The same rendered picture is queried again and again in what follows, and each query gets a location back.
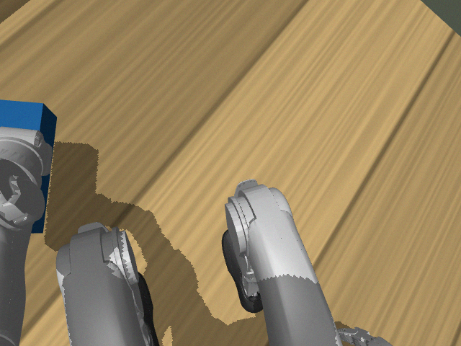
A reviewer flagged left robot arm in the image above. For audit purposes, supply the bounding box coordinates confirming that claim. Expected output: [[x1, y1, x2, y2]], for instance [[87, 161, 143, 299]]
[[0, 126, 53, 346]]

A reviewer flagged carton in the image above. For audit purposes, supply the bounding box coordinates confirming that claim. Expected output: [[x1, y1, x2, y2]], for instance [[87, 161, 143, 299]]
[[0, 99, 57, 234]]

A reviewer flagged right robot foot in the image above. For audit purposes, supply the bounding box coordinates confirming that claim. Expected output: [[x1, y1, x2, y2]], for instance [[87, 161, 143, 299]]
[[222, 230, 263, 313]]

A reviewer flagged right robot hand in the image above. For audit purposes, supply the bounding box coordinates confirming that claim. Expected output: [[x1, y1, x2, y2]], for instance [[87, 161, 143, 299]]
[[337, 327, 392, 346]]

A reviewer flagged left robot foot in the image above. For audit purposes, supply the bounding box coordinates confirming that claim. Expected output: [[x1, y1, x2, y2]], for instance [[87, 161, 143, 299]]
[[138, 272, 159, 346]]

